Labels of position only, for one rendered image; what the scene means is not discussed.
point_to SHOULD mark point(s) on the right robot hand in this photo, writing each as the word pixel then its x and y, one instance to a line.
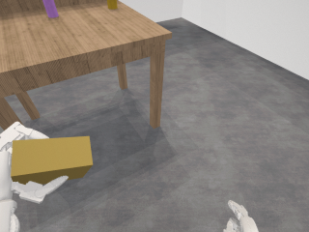
pixel 245 224

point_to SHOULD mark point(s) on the table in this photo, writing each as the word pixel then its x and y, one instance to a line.
pixel 85 37

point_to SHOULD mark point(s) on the left robot hand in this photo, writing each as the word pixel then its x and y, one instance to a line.
pixel 32 191

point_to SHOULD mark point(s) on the sponge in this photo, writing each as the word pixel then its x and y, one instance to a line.
pixel 45 159

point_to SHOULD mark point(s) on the left robot forearm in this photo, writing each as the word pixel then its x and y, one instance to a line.
pixel 8 220

